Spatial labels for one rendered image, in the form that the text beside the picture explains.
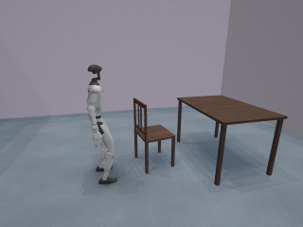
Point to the right robot upper arm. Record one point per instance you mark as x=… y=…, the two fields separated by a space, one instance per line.
x=93 y=97

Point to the table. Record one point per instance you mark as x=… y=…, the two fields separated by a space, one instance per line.
x=228 y=111

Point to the left robot thigh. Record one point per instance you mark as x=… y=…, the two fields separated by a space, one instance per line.
x=104 y=147

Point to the right robot forearm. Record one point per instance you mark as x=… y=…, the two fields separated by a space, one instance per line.
x=92 y=116

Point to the robot right foot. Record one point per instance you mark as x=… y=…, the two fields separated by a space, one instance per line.
x=109 y=180

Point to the robot right hand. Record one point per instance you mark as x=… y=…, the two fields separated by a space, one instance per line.
x=97 y=136

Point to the chair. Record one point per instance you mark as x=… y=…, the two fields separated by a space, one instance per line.
x=150 y=134

